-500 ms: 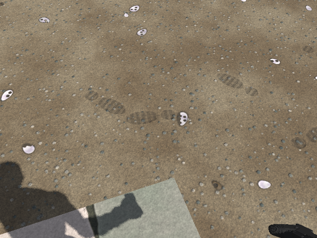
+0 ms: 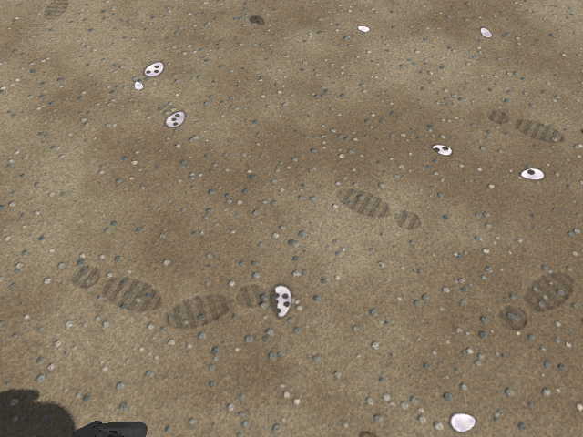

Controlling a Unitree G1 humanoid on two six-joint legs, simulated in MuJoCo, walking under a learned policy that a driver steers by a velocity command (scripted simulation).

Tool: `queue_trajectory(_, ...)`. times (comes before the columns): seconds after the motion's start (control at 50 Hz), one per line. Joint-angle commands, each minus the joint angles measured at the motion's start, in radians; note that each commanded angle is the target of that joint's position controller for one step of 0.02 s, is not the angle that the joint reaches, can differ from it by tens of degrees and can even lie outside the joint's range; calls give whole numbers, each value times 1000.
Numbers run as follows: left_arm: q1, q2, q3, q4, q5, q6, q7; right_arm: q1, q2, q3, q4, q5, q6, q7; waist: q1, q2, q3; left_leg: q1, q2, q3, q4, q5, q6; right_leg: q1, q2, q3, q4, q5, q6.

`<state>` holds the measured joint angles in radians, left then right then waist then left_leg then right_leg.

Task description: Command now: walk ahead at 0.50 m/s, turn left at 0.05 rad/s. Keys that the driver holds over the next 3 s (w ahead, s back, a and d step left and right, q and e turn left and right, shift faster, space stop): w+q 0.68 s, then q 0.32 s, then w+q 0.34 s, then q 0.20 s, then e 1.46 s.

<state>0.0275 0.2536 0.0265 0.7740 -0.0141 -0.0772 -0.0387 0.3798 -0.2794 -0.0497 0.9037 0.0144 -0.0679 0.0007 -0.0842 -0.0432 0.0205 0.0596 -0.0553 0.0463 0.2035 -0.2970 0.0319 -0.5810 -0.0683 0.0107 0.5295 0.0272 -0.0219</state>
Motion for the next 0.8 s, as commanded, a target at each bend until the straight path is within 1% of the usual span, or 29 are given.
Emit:
queue_trajectory(0.02, -67, 115, 32, -83, 0, -25, -10, 21, -181, -45, -21, 5, 8, -11, 46, 124, 26, 42, 317, -143, 60, 559, 137, 21, 23, -10, -41, -90, -39)
queue_trajectory(0.04, 18, 139, 46, -61, 2, -28, -7, 0, -187, -45, -23, 6, 13, -13, 101, 131, -24, 25, 294, -132, 157, 709, 122, 155, 55, -36, -67, -97, -58)
queue_trajectory(0.06, 180, 187, 72, -12, 5, -29, 3, -11, -168, -36, -31, 2, 17, -14, 176, 114, -128, -55, 240, -102, 335, 740, 95, 397, 53, -35, -68, -61, -88)
queue_trajectory(0.08, 368, 263, 93, 21, 19, -27, 16, -8, -119, -14, -62, -20, 14, -15, 237, 3, -290, -278, 169, -64, 646, 440, 59, 722, -140, 172, -26, -38, -151)
queue_trajectory(0.1, 397, 302, 100, 41, 18, -18, 13, 132, 3, 17, -62, -8, -6, -7, 161, -251, -405, -666, -2, -78, 962, -261, 1, 1019, -351, 611, -128, -252, -287)
queue_trajectory(0.12, 380, 198, 74, 28, 10, -18, 15, 60, -117, -11, -49, 18, -20, -5, 209, -128, -340, -759, 45, -201, 1067, -291, 10, 947, -328, 632, -201, -386, -247)
queue_trajectory(0.14, 310, 163, 62, 23, 8, -20, 19, -24, -160, -27, -80, 39, -27, -4, 195, -95, -194, -807, 90, -185, 1074, -196, 19, 816, -302, 479, -233, -369, -203)
queue_trajectory(0.16, 238, 142, 56, 18, 11, -24, 20, -62, -149, -27, -88, 34, -26, -11, 160, -36, -121, -771, 138, -161, 1038, -106, 14, 679, -267, 375, -269, -292, -182)
queue_trajectory(0.18, 191, 112, 49, 18, 16, -29, 18, -76, -136, -33, -88, 20, -18, -15, 134, -23, -62, -739, 164, -160, 995, -44, 9, 576, -234, 290, -311, -236, -170)
queue_trajectory(0.2, 166, 103, 47, 23, 27, -36, 18, -47, -116, -35, -84, 19, -5, -14, 102, -63, -51, -672, 190, -167, 975, -3, 4, 503, -216, 225, -342, -185, -165)
queue_trajectory(0.22, 150, 92, 47, 29, 28, -41, 16, -28, -93, -33, -77, 21, 8, -13, 87, -62, -39, -642, 199, -165, 960, 13, -2, 465, -200, 172, -368, -147, -165)
queue_trajectory(0.24, 145, 95, 50, 39, 27, -47, 17, -28, -74, -32, -80, 22, 19, -13, 78, -54, -23, -643, 203, -161, 948, 26, -7, 438, -195, 123, -387, -104, -167)
queue_trajectory(0.28, 144, 116, 57, 54, 28, -52, 23, -62, -65, -34, -103, 17, 35, -15, 71, -29, 7, -693, 208, -163, 904, 90, -18, 423, -191, 43, -408, -29, -169)
queue_trajectory(0.32, 161, 132, 63, 69, 31, -49, 33, -104, -60, -34, -124, 11, 36, -11, 79, -13, 22, -736, 207, -165, 810, 184, -29, 444, -182, -22, -418, 14, -168)
queue_trajectory(0.4, 185, 163, 70, 81, 25, -35, 47, -226, -35, -21, -168, 7, 24, 15, 122, 8, 49, -714, 190, -86, 578, 345, -22, 483, -163, -136, -427, 49, -145)
queue_trajectory(0.46, 245, 185, 78, 102, 13, -16, 52, -323, -26, -13, -218, 7, 24, 34, 160, 23, 78, -753, 178, -45, 481, 336, -4, 590, -198, -170, -402, 90, -141)
queue_trajectory(0.5, 267, 196, 83, 112, 3, 3, 53, -358, -32, -14, -249, 8, 25, 47, 161, 16, 85, -771, 163, -20, 445, 280, 16, 669, -221, -189, -359, 167, -129)
queue_trajectory(0.56, 238, 233, 95, 102, -8, 25, 61, -307, -75, -37, -269, 8, 34, 57, 98, -33, 17, -634, 83, 54, 434, 138, 69, 724, -228, -230, -187, 577, -96)
queue_trajectory(0.58, 225, 244, 98, 96, -11, 34, 64, -221, -105, -55, -254, 11, 38, 56, 45, -44, -35, -521, 43, 76, 431, 99, 94, 713, -219, -240, -53, 691, -84)
queue_trajectory(0.6, 202, 242, 96, 89, -16, 39, 66, -71, -152, -84, -218, 13, 39, 48, -42, -26, -111, -306, 0, 78, 363, 150, 131, 635, -185, -262, 149, 670, -55)
queue_trajectory(0.62, 215, 204, 80, 74, 4, 32, 66, 82, -236, -120, -181, 14, 50, 25, -101, 80, -198, -7, 86, -100, 325, 148, 184, 396, -138, -263, 451, 365, -8)
queue_trajectory(0.64, 287, 62, 37, 12, 26, 1, 52, 13, -331, -132, -208, 20, 44, 18, 29, 348, -273, 313, 345, -698, 200, 2, 391, -74, 99, -174, 841, -538, 58)
queue_trajectory(0.66, 209, 138, 46, 3, -3, -47, 33, 37, -247, -100, -234, 5, 28, 27, -33, 201, -380, 351, 398, -873, 76, -82, 404, -182, 90, 79, 914, -599, 30)
queue_trajectory(0.68, 114, 175, 55, -26, -40, -68, 23, 13, -188, -83, -228, -6, 13, 30, -41, 145, -249, 259, 367, -716, 71, -17, 347, -236, 43, 83, 885, -522, 0)
queue_trajectory(0.7, 107, 159, 52, -29, -30, -75, 29, -61, -167, -76, -234, -6, 2, 33, 19, 55, -130, 88, 324, -577, 80, 190, 308, -198, 1, 78, 779, -446, -4)
queue_trajectory(0.72, 116, 172, 61, -11, 1, -68, 40, -132, -132, -65, -249, -5, -1, 29, 57, 37, -94, -32, 286, -464, 92, 394, 277, -127, -33, 74, 691, -416, 7)
queue_trajectory(0.74, 139, 180, 67, -6, 13, -53, 42, -168, -128, -61, -268, -15, 0, 24, 87, 57, -73, -131, 264, -405, 91, 551, 268, -50, -45, 72, 661, -401, 21)
queue_trajectory(0.76, 156, 177, 70, -8, 21, -37, 44, -178, -134, -62, -275, -17, 1, 19, 105, 51, -73, -185, 248, -372, 89, 658, 265, -7, -42, 68, 628, -395, 39)
queue_trajectory(0.8, 162, 140, 62, -14, 30, -12, 50, -169, -168, -72, -272, -14, 4, 6, 119, 50, -76, -262, 220, -301, 90, 798, 263, 28, -18, 41, 531, -348, 75)
